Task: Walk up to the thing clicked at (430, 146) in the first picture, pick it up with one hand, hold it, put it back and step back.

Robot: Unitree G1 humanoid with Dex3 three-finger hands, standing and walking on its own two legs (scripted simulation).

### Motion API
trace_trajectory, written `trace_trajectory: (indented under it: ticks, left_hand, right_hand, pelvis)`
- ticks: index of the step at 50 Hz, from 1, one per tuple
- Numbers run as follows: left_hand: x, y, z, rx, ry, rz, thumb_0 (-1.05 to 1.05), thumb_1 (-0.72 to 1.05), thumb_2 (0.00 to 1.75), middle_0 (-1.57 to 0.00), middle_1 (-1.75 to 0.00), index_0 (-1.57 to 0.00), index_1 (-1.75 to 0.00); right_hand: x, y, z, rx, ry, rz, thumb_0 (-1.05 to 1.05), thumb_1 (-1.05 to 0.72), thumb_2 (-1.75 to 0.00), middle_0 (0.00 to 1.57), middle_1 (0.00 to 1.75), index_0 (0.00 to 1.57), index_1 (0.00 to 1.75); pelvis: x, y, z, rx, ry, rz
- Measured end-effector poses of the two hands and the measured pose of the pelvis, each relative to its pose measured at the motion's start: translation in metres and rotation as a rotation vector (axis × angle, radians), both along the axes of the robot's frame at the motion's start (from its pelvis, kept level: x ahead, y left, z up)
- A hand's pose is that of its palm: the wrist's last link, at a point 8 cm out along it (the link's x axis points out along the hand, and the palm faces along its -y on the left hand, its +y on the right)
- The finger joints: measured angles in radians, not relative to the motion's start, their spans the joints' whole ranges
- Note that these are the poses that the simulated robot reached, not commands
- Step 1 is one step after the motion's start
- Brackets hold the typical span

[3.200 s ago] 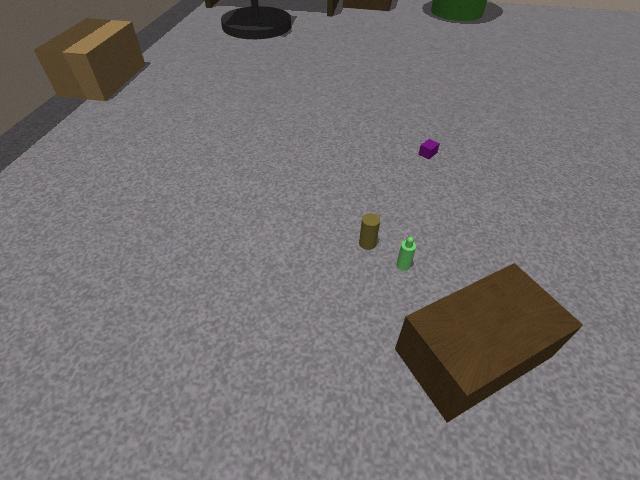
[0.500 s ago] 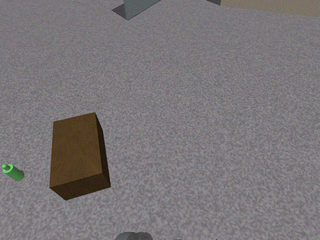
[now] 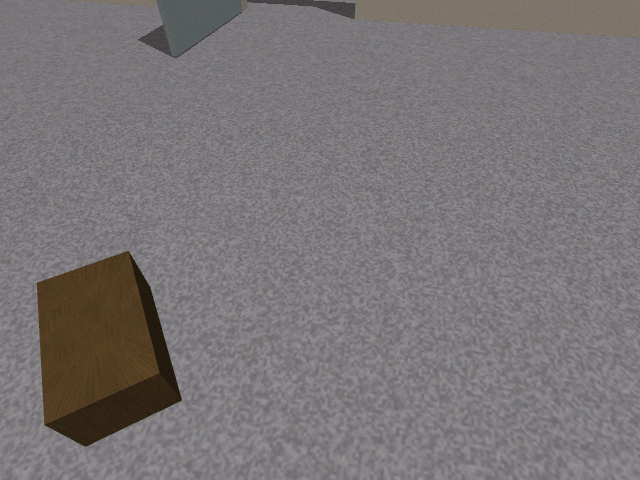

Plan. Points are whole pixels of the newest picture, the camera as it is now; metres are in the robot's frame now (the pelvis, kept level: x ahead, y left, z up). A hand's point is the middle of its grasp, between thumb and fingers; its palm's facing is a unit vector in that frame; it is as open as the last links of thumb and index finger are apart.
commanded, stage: walk up
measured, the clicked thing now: out of the picture +0.71 +1.85 -0.72
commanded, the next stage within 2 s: stand in 0.80 s
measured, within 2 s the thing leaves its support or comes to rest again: neither
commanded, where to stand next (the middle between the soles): +0.08 +0.03 m, yaw -2 degrees
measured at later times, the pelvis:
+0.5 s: pelvis +0.02 +0.02 +0.02, yaw -4 degrees
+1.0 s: pelvis +0.03 +0.02 +0.03, yaw -4 degrees
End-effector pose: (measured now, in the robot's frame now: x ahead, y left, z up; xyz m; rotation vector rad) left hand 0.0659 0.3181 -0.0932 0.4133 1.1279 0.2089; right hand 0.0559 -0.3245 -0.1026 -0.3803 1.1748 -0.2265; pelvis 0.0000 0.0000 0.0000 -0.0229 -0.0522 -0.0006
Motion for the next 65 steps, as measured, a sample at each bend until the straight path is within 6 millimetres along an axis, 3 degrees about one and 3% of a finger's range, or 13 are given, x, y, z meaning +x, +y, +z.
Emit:
trace_trajectory:
  ticks: [16,26,36,49,65]
  left_hand:
    - [0.043,-0.014,-0.001,-0.085,-0.003,-0.039,0.01,0.91,0.9,-0.2,-0.3,-0.21,-0.3]
    - [0.06,-0.007,0.006,-0.07,0.025,-0.038,0.01,0.91,0.9,-0.2,-0.3,-0.21,-0.3]
    - [0.064,-0.01,0.008,-0.073,0.062,-0.05,0.01,0.91,0.9,-0.2,-0.3,-0.21,-0.3]
    - [0.07,-0.013,0.008,-0.093,0.067,-0.036,0.01,0.91,0.9,-0.2,-0.3,-0.21,-0.3]
    - [0.056,-0.006,0.01,-0.082,0.076,-0.002,0.01,0.91,0.9,-0.2,-0.3,-0.21,-0.3]
  right_hand:
    - [-0.002,0.041,0.0,0.089,0.004,-0.052,0.01,-0.9,-0.9,0.21,0.3,0.2,0.3]
    - [0.014,0.042,0.008,0.087,-0.005,-0.088,0.01,-0.9,-0.9,0.21,0.3,0.2,0.3]
    - [0.027,0.037,0.014,0.079,-0.013,-0.113,0.01,-0.9,-0.9,0.2,0.3,0.2,0.3]
    - [0.024,0.042,0.016,0.078,0.036,-0.117,0.01,-0.9,-0.9,0.2,0.3,0.2,0.3]
    - [0.034,0.047,0.017,0.084,0.029,-0.092,0.01,-0.9,-0.9,0.2,0.3,0.2,0.3]
  pelvis:
    - [0.009,0.016,0.015,0.029,0.006,-0.052]
    - [0.016,0.02,0.024,0.03,0.005,-0.074]
    - [0.02,0.021,0.03,0.029,0.01,-0.086]
    - [0.027,0.022,0.034,0.028,0.019,-0.062]
    - [0.03,0.022,0.035,0.025,0.02,-0.042]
